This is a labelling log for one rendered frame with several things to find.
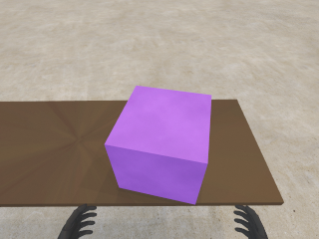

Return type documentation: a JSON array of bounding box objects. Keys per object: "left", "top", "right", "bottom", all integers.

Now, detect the carton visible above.
[{"left": 105, "top": 86, "right": 212, "bottom": 205}]

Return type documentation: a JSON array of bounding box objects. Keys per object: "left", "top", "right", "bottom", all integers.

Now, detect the table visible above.
[{"left": 0, "top": 99, "right": 284, "bottom": 207}]

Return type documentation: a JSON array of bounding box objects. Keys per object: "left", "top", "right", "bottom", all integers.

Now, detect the right robot hand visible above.
[{"left": 233, "top": 204, "right": 268, "bottom": 239}]

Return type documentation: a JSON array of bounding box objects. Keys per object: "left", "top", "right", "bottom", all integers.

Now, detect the left robot hand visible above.
[{"left": 57, "top": 203, "right": 97, "bottom": 239}]

